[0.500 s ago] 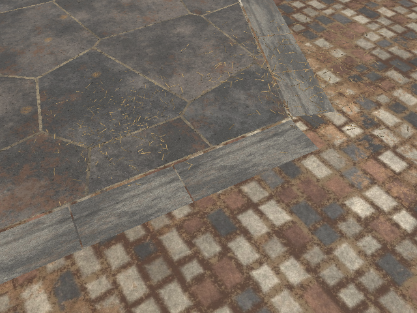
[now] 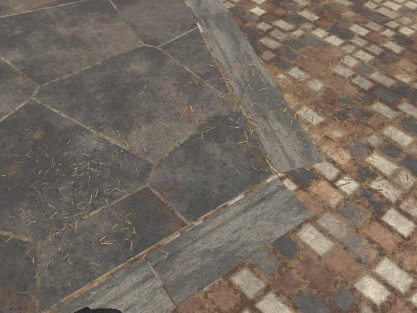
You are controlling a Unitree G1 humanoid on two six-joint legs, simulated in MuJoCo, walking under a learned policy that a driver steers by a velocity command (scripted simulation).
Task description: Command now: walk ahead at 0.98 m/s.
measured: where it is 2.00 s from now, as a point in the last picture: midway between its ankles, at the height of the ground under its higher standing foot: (221, 108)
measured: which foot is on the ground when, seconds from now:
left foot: down 0.00-0.16, up 0.18-0.58, down 0.60-1.00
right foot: up 0.00-0.12, down 0.14-0.62, up 0.64-1.00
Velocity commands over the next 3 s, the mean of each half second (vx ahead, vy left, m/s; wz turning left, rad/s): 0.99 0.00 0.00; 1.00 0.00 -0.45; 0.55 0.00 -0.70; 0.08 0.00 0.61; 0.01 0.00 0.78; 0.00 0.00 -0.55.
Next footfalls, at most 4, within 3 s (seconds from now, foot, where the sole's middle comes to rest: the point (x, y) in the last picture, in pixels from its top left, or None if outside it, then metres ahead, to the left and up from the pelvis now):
0.14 right None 0.36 -0.08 -0.77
0.60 left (177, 224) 0.81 0.09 -0.77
1.06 right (213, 140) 1.22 -0.07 -0.77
1.42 left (216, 87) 1.57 -0.11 -0.77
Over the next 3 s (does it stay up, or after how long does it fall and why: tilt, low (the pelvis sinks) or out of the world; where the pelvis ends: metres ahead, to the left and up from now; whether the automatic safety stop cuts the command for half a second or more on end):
stays up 1.44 -0.10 0.01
